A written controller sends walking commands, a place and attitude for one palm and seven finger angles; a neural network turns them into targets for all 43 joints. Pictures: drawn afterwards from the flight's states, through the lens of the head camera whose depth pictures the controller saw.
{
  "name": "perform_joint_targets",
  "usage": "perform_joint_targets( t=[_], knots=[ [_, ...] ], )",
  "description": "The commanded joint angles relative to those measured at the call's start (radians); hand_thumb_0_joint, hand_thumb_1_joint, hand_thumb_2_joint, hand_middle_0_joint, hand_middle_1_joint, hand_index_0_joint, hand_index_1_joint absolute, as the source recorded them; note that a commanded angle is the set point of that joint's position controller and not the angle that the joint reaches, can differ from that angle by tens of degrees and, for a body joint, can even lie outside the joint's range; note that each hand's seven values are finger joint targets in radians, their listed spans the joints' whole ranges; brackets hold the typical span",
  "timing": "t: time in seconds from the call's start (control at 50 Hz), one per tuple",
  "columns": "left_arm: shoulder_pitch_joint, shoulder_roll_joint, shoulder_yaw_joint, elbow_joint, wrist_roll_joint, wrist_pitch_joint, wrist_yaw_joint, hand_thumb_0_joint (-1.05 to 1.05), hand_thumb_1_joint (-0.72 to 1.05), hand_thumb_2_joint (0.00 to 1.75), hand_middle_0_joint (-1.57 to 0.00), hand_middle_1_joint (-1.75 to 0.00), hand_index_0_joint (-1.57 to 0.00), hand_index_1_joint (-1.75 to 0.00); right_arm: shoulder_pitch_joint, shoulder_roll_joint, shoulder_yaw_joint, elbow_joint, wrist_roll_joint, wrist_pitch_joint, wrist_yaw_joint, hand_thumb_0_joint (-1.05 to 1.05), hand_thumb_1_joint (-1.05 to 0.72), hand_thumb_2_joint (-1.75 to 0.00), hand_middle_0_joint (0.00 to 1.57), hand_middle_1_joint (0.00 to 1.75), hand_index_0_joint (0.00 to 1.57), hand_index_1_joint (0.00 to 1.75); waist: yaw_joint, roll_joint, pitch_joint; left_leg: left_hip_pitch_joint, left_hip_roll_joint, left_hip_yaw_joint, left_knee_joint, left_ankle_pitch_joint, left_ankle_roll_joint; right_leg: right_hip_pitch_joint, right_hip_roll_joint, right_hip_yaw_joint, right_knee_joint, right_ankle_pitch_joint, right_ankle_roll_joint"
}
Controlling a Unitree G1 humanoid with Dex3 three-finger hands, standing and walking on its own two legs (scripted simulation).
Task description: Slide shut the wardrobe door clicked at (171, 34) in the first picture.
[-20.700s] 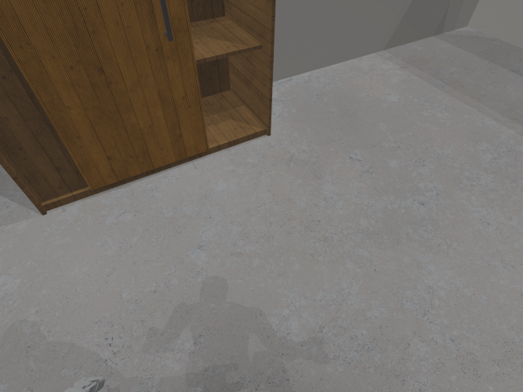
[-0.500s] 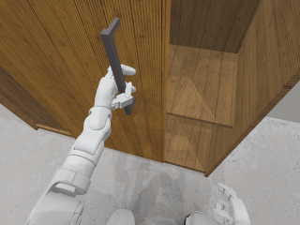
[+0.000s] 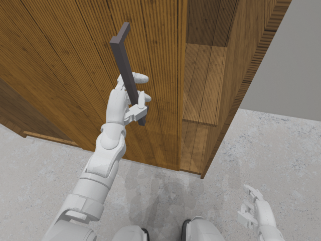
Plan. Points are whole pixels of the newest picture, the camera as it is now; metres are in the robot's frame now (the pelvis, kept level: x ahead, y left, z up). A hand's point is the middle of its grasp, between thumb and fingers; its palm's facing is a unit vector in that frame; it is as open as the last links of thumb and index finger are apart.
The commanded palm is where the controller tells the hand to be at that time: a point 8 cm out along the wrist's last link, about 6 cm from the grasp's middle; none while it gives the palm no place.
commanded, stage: step sideways, sliding the door along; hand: left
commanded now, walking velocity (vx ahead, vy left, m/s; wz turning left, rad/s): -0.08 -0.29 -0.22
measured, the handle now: (135, 86) +0.44 +0.11 +0.09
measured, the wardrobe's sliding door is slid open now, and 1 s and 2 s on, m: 0.13 0.00 0.00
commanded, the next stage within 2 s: stop walking and hold the door there in 0.82 s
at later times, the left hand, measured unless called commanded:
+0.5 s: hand (198, 118) +0.37 -0.04 +0.08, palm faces +0.02 -0.98 -0.18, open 6.0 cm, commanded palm +0.34 -0.06 +0.08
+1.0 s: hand (198, 115) +0.37 -0.04 +0.08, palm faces +0.22 -0.94 -0.26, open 6.1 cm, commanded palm +0.34 -0.01 +0.08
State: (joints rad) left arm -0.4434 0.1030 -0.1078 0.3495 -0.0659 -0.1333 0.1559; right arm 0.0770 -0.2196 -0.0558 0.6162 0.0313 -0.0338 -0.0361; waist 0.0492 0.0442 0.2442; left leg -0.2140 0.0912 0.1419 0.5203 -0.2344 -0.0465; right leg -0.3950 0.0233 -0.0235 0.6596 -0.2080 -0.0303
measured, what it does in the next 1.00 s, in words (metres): steps to the right: right foot, then left foot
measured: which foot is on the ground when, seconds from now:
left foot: down 0.00-0.22, up 0.24-0.36, down 0.38-0.56, up 0.58-0.74, down 0.76-1.00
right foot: up 0.00-0.16, down 0.18-0.40, up 0.42-0.52, down 0.54-0.76, up 0.78-1.00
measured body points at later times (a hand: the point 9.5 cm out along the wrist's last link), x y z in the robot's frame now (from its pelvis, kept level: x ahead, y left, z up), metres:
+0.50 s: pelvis -0.05 -0.13 -0.01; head +0.01 -0.17 +0.44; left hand +0.36 +0.01 +0.09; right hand +0.12 -0.37 -0.13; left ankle -0.02 +0.07 -0.73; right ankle -0.01 -0.21 -0.71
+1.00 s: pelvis -0.03 -0.25 +0.00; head +0.04 -0.28 +0.44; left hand +0.36 +0.01 +0.09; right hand +0.10 -0.49 -0.14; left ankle -0.05 -0.04 -0.73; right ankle +0.00 -0.40 -0.72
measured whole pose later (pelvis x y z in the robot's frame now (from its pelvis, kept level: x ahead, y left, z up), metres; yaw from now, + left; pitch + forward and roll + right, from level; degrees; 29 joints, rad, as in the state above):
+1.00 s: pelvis -0.03 -0.25 +0.00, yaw -6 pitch -3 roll -1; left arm -0.49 0.34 0.16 0.60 -0.09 -0.13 0.08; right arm 0.18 -0.22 -0.02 0.64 0.04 0.03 -0.01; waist 0.09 0.08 0.22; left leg -0.13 0.25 0.14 0.54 -0.32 -0.14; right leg -0.35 -0.03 0.00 0.69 -0.28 0.00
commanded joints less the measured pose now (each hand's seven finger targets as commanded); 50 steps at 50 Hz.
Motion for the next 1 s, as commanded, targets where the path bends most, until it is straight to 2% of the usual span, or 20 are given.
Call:
perform_joint_targets(
  t=[0.0,0.14,0.2,0.22,0.3,0.34,0.36,0.4,0.5,0.54,0.56,0.6,0.66,0.7,0.74,0.82,0.9,0.92,0.96,0.98],
  knots=[
    [-0.504,-0.199,-0.272,-0.333,0.070,-0.139,-0.114,0.00,0.90,0.90,-0.45,-1.40,-0.45,-1.40,-0.016,-0.092,-0.019,-0.146,-0.016,-0.039,0.035,0.00,-0.90,-0.90,0.20,0.30,0.20,0.30,-0.085,0.174,-0.517,0.417,0.396,-0.195,-0.074,0.859,0.225,-0.113,-0.065,0.117,0.311,-0.279,0.032],
    [-0.491,-0.195,-0.276,-0.271,0.068,-0.090,-0.108,0.00,0.90,0.90,-0.45,-1.40,-0.45,-1.40,-0.027,-0.087,-0.005,-0.172,0.020,-0.017,0.021,0.00,-0.90,-0.90,0.20,0.30,0.20,0.30,-0.087,0.076,-0.502,0.234,0.275,-0.030,0.088,0.489,0.083,0.202,-0.054,0.003,-0.113,0.092,0.023],
    [-0.412,-0.085,-0.205,-0.183,0.073,-0.090,-0.091,0.00,0.90,0.90,-0.45,-1.40,-0.45,-1.40,0.003,-0.062,-0.023,-0.141,0.026,-0.024,-0.016,0.00,-0.90,-0.90,0.20,0.30,0.20,0.30,-0.086,-0.390,-0.563,-0.031,0.002,-0.010,0.292,-0.169,-0.005,0.352,-0.219,0.284,-0.172,0.929,-0.081],
    [-0.408,-0.088,-0.201,-0.187,0.073,-0.091,-0.098,0.00,0.90,0.90,-0.45,-1.40,-0.45,-1.40,0.000,-0.053,-0.023,-0.129,0.012,-0.036,-0.022,0.00,-0.90,-0.90,0.20,0.30,0.20,0.30,-0.064,-0.420,-0.580,-0.095,-0.001,-0.057,0.311,-0.301,0.002,0.411,-0.242,0.310,-0.145,1.028,-0.094],
    [-0.467,-0.078,-0.178,-0.195,0.047,-0.113,-0.087,0.00,0.90,0.90,-0.45,-1.40,-0.45,-1.40,0.021,-0.049,-0.013,-0.087,0.001,-0.033,-0.040,0.00,-0.90,-0.90,0.20,0.30,0.20,0.30,-0.104,-0.252,-0.629,0.056,0.043,-0.022,-0.065,0.004,0.002,0.413,-0.210,0.212,-0.031,0.940,-0.078],
    [-0.501,-0.103,-0.186,-0.193,0.023,-0.114,-0.102,0.00,0.90,0.90,-0.45,-1.40,-0.45,-1.40,0.020,-0.095,-0.040,-0.105,-0.005,-0.010,-0.041,0.00,-0.90,-0.90,0.20,0.30,0.20,0.30,-0.103,-0.082,-0.642,0.354,0.255,-0.143,-0.110,0.519,0.094,0.142,-0.108,0.119,0.050,0.519,0.030],
    [-0.502,-0.156,-0.216,-0.148,0.025,-0.106,-0.117,0.00,0.90,0.90,-0.45,-1.40,-0.45,-1.40,0.026,-0.104,-0.041,-0.119,-0.003,0.003,-0.019,0.00,-0.90,-0.90,0.20,0.30,0.20,0.30,-0.104,0.018,-0.617,0.394,0.374,-0.211,-0.085,0.650,0.177,0.039,-0.062,0.096,0.149,0.080,0.065],
    [-0.528,-0.219,-0.259,-0.071,0.032,-0.088,-0.130,0.00,0.90,0.90,-0.45,-1.40,-0.45,-1.40,-0.017,-0.084,-0.011,-0.138,-0.006,0.014,0.001,0.00,-0.90,-0.90,0.20,0.30,0.20,0.30,-0.081,0.192,-0.487,0.266,0.438,-0.236,-0.109,0.552,0.237,-0.055,-0.064,0.106,0.297,-0.274,0.046],
    [-0.607,-0.200,-0.237,-0.036,0.015,-0.041,-0.109,0.00,0.90,0.90,-0.45,-1.40,-0.45,-1.40,-0.004,-0.088,0.005,-0.155,0.037,0.038,0.002,0.00,-0.90,-0.90,0.20,0.30,0.20,0.30,-0.079,0.016,-0.482,0.053,0.227,-0.034,0.096,0.081,0.085,0.243,-0.050,0.049,-0.107,0.028,0.019],
    [-0.559,-0.124,-0.185,0.054,0.015,-0.028,-0.092,0.00,0.90,0.90,-0.45,-1.40,-0.45,-1.40,0.032,-0.056,-0.001,-0.144,0.041,0.039,-0.016,0.00,-0.90,-0.90,0.20,0.30,0.20,0.30,-0.082,-0.372,-0.476,-0.106,-0.015,-0.007,0.318,-0.329,0.012,0.222,-0.216,0.383,-0.323,0.191,-0.073],
    [-0.519,-0.091,-0.149,0.083,0.005,-0.037,-0.090,0.00,0.90,0.90,-0.45,-1.40,-0.45,-1.40,0.039,-0.087,-0.013,-0.123,0.023,0.031,-0.023,0.00,-0.90,-0.90,0.20,0.30,0.20,0.30,-0.052,-0.414,-0.478,-0.164,-0.044,-0.077,0.496,-0.390,0.010,0.261,-0.245,0.471,-0.344,0.283,-0.098],
    [-0.579,-0.121,-0.179,-0.013,0.001,-0.062,-0.092,0.00,0.90,0.90,-0.45,-1.40,-0.45,-1.40,0.081,-0.067,-0.001,-0.082,0.013,-0.012,-0.016,0.00,-0.90,-0.90,0.20,0.30,0.20,0.30,-0.087,-0.268,-0.554,-0.185,-0.035,-0.117,0.475,-0.340,0.006,0.416,-0.234,0.390,-0.205,0.680,-0.172],
    [-0.527,-0.083,-0.149,-0.001,0.006,-0.085,-0.084,0.00,0.90,0.90,-0.45,-1.40,-0.45,-1.40,0.098,-0.087,-0.003,-0.075,0.002,0.007,-0.023,0.00,-0.90,-0.90,0.20,0.30,0.20,0.30,-0.084,-0.217,-0.568,-0.112,-0.024,-0.050,0.062,-0.199,0.005,0.530,-0.215,0.311,-0.132,0.919,-0.146],
    [-0.511,-0.047,-0.155,-0.015,-0.001,-0.095,-0.096,0.00,0.90,0.90,-0.45,-1.40,-0.45,-1.40,0.124,-0.116,-0.013,-0.071,0.003,0.023,-0.033,0.00,-0.90,-0.90,0.20,0.30,0.20,0.30,-0.100,-0.136,-0.573,0.184,0.080,-0.052,-0.200,0.197,0.030,0.350,-0.157,0.239,-0.018,0.737,-0.057],
    [-0.507,-0.077,-0.163,-0.009,-0.016,-0.086,-0.118,0.00,0.90,0.90,-0.45,-1.40,-0.45,-1.40,0.083,-0.157,-0.035,-0.100,0.006,0.034,-0.005,0.00,-0.90,-0.90,0.20,0.30,0.20,0.30,-0.073,0.117,-0.549,0.471,0.455,-0.331,-0.115,0.810,0.224,-0.091,-0.032,0.140,0.215,-0.140,0.069],
    [-0.556,-0.057,-0.137,-0.024,0.005,-0.092,-0.127,0.00,0.90,0.90,-0.45,-1.40,-0.45,-1.40,0.106,-0.147,-0.026,-0.076,-0.002,0.016,0.017,0.00,-0.90,-0.90,0.20,0.30,0.20,0.30,-0.082,0.128,-0.439,0.470,0.402,-0.202,-0.085,0.765,0.205,-0.204,-0.066,0.114,0.297,-0.215,0.031],
    [-0.513,-0.022,-0.101,-0.073,0.003,-0.078,-0.131,0.00,0.90,0.90,-0.45,-1.40,-0.45,-1.40,0.089,-0.158,-0.030,-0.105,0.006,0.017,0.013,0.00,-0.90,-0.90,0.20,0.30,0.20,0.30,-0.092,0.181,-0.441,0.412,0.328,-0.060,-0.068,0.752,0.135,-0.050,-0.046,0.008,0.112,-0.134,0.033],
    [-0.441,0.663,0.526,0.065,0.043,-0.087,-0.056,0.00,0.90,0.90,-0.45,-1.40,-0.45,-1.40,0.142,-0.237,-0.058,-0.022,0.002,0.029,-0.002,0.00,-0.90,-0.90,0.20,0.30,0.20,0.30,-0.058,0.238,-0.491,0.391,0.307,0.002,-0.056,0.718,0.111,-0.013,-0.017,-0.026,0.092,-0.136,0.046],
    [-0.391,0.435,0.311,-0.035,0.055,-0.097,-0.092,0.00,0.90,0.90,-0.45,-1.40,-0.45,-1.40,0.092,-0.180,-0.038,-0.089,0.030,0.012,0.011,0.00,-0.90,-0.90,0.20,0.30,0.20,0.30,-0.036,0.212,-0.482,0.277,0.206,0.073,0.187,0.524,0.048,0.194,-0.012,-0.046,-0.205,0.095,0.024],
    [-0.369,0.480,0.340,-0.037,0.070,-0.097,-0.087,0.00,0.90,0.90,-0.45,-1.40,-0.45,-1.40,0.104,-0.159,-0.035,-0.092,0.035,-0.007,0.006,0.00,-0.90,-0.90,0.20,0.30,0.20,0.30,-0.049,0.063,-0.484,0.122,0.100,0.101,0.319,0.319,0.056,0.309,-0.056,0.019,-0.251,0.393,-0.004]
  ],
)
